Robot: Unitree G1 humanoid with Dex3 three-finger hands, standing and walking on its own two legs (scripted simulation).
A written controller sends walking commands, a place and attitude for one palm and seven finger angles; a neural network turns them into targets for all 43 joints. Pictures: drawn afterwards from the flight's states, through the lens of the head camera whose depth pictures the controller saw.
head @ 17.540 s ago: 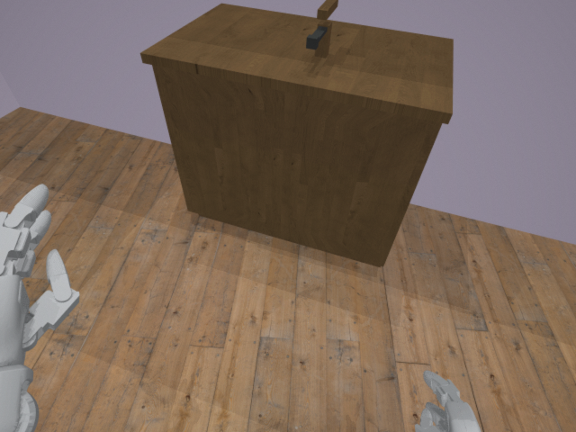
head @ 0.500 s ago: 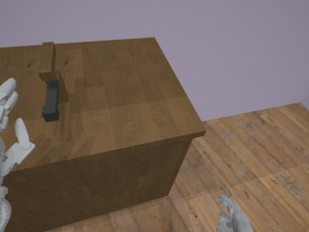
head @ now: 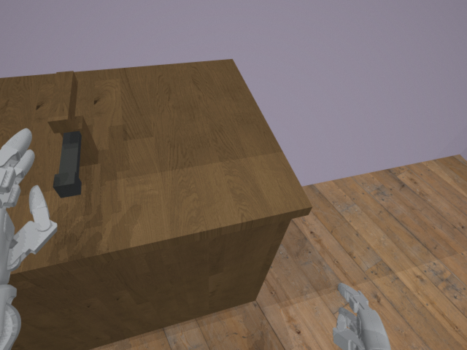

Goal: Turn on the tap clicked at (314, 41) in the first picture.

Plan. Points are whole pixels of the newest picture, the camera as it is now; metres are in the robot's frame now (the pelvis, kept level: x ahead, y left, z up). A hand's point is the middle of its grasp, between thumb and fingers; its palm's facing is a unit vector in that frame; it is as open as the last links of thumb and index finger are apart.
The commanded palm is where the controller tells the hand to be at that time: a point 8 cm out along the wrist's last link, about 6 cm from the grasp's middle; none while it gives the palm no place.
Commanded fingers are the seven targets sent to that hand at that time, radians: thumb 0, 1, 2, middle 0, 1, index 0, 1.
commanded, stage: look again from close up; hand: left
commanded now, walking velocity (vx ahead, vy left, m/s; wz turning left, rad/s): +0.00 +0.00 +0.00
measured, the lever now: (67, 184) +0.31 +0.29 +0.12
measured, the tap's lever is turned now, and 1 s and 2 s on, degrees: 0 0 0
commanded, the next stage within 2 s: turn the palm inward beside the body in 0.06 s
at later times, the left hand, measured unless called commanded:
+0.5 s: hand (63, 262) +0.18 +0.22 +0.15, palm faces +0.40 -0.84 -0.36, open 7.4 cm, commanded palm +0.14 +0.27 +0.17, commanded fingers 0.00 0.90 0.90 -0.20 -0.30 -0.20 -0.30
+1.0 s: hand (77, 246) +0.20 +0.21 +0.16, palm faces +0.47 -0.83 -0.30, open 7.4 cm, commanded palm +0.14 +0.24 +0.17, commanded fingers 0.00 0.90 0.90 -0.20 -0.30 -0.20 -0.30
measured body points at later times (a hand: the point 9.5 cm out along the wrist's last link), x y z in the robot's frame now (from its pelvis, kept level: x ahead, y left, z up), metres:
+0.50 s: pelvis -0.03 -0.05 -0.01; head -0.03 -0.05 +0.44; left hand +0.15 +0.27 +0.17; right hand +0.19 -0.26 -0.08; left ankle +0.03 +0.07 -0.74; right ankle -0.02 -0.14 -0.74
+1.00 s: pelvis +0.00 -0.06 -0.02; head -0.02 -0.08 +0.43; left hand +0.17 +0.25 +0.18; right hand +0.19 -0.28 -0.11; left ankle +0.03 +0.07 -0.74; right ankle -0.02 -0.14 -0.74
